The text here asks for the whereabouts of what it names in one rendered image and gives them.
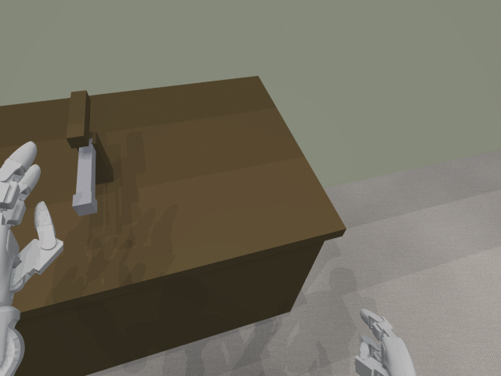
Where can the left robot hand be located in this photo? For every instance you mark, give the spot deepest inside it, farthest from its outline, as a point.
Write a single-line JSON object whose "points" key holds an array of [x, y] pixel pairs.
{"points": [[17, 179]]}

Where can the robot left forearm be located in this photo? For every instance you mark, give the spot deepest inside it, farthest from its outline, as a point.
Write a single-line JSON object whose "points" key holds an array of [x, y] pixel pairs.
{"points": [[11, 341]]}

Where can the right robot hand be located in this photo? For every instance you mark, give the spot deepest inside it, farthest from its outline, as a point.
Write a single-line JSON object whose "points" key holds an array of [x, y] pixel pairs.
{"points": [[390, 359]]}

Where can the tap lever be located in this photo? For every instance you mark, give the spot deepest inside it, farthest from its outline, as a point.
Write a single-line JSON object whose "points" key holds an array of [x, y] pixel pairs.
{"points": [[84, 201]]}

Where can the counter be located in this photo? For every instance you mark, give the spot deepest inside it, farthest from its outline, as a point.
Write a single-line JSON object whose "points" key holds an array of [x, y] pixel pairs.
{"points": [[209, 218]]}

